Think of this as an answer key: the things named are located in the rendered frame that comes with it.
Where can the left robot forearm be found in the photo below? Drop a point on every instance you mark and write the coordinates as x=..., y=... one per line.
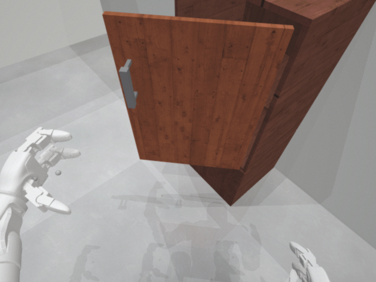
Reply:
x=12, y=209

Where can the robot left hand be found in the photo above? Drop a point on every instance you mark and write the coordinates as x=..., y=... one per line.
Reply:
x=19, y=168

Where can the robot right hand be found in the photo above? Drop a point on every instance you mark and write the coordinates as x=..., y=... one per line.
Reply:
x=310, y=271

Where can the cupboard door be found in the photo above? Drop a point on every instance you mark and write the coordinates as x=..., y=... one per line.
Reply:
x=202, y=83

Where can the handle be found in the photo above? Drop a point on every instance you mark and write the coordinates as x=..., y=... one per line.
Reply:
x=126, y=80

